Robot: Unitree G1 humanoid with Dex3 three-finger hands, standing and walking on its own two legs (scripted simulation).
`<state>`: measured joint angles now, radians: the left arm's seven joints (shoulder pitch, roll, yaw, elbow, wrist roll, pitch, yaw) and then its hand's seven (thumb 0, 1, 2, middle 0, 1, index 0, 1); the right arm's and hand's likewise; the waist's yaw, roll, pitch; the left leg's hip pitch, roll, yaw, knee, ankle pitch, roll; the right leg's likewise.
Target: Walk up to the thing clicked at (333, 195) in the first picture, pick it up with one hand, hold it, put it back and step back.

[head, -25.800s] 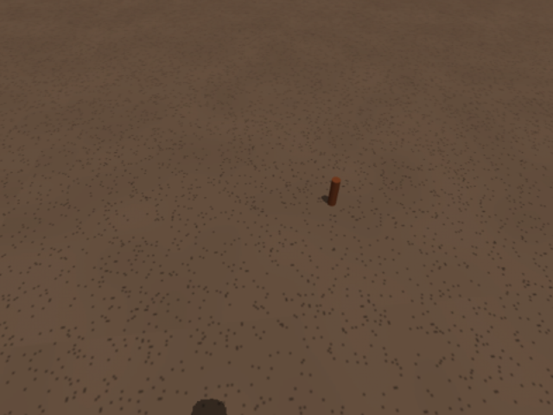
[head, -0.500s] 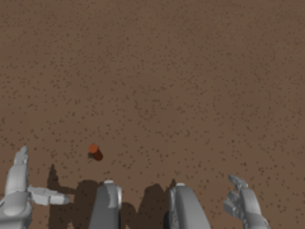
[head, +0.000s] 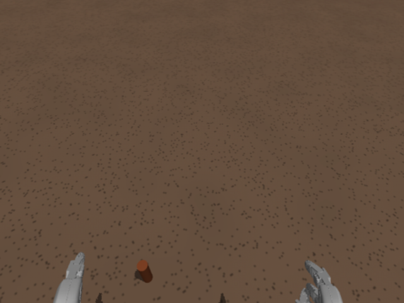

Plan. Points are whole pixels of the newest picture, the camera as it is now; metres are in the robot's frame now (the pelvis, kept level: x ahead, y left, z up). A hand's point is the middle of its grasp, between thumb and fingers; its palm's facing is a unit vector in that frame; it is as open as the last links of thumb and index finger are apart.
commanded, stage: home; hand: left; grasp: from the side
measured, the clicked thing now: (145, 271) +0.40 +0.21 -0.63
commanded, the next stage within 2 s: stand in 1.66 s
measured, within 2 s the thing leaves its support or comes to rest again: neither
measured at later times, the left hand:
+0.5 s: hand out of the picture +0.16 +0.17 -0.04, palm faces +0.11 -0.95 -0.28, open 17.6 cm
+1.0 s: hand out of the picture +0.16 +0.16 -0.04, palm faces +0.10 -0.96 -0.28, open 17.5 cm
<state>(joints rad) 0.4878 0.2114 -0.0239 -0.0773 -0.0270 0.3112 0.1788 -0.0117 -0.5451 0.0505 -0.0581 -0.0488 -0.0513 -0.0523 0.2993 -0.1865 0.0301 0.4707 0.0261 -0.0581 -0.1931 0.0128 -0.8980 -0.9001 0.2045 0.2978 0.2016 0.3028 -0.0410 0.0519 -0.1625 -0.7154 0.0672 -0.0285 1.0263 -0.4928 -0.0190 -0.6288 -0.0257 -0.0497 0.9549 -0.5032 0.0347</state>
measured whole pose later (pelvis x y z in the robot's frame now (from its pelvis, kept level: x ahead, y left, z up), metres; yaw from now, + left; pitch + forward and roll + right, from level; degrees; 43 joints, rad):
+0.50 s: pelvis +0.00 -0.01 +0.01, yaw +1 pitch +8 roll -2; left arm 0.46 0.21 -0.01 -0.02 -0.02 0.29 0.14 -0.01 -0.56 0.04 -0.05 -0.05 -0.05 -0.05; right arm 0.28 -0.20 0.03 0.50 0.01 -0.10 -0.18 0.01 -0.90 -0.90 0.20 0.30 0.20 0.30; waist -0.03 0.04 -0.11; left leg -0.64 0.07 -0.04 0.95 -0.45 -0.04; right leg -0.56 -0.02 -0.06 0.91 -0.48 0.02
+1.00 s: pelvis -0.01 -0.02 +0.01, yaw +1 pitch +7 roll -2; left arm 0.45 0.20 -0.01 0.01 -0.02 0.27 0.13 -0.01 -0.55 0.05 -0.06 -0.05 -0.05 -0.05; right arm 0.26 -0.20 0.02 0.51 0.01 -0.11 -0.18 0.01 -0.90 -0.90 0.20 0.30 0.20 0.30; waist -0.03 0.04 -0.10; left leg -0.63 0.07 -0.04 0.93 -0.43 -0.04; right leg -0.56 -0.02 -0.06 0.90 -0.47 0.01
